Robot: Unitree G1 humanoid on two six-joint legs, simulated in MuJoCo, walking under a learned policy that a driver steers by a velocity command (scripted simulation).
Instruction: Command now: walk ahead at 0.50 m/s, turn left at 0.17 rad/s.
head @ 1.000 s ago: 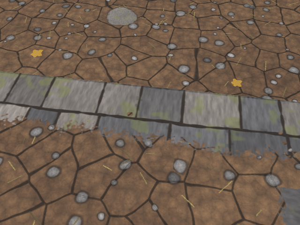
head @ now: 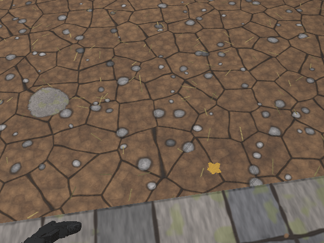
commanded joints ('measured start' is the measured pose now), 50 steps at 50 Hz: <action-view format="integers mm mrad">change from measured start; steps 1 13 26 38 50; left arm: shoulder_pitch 279 196 366 183 59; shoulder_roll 150 143 81 93 94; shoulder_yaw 51 59 15 32 31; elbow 21 118 100 124 127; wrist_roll -5 11 15 5 14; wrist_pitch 4 -28 1 71 67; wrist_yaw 11 30 36 70 47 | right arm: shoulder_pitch -72 -222 -43 -262 -209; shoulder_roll -131 -23 -270 -89 -42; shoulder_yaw -24 -23 -92 -36 -7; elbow -114 -152 -245 -189 -93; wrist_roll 19 -4 -43 -38 -46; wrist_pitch -34 19 17 23 54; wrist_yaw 2 15 19 1 -12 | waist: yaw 151 93 38 99 39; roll -124 -61 262 74 -149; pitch -146 36 -459 -155 -58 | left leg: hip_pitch -574 -488 625 -34 -37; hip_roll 67 107 430 162 -9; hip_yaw -56 -24 -660 -34 13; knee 367 -82 -420 -587 -454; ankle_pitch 47 561 1081 926 206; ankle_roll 18 -13 460 236 24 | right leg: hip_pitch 582 357 -169 28 188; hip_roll -348 -227 58 -103 -136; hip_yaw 479 -49 20 85 172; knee -275 -442 898 311 -167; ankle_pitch -144 262 -548 -57 16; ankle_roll -191 -116 104 125 -8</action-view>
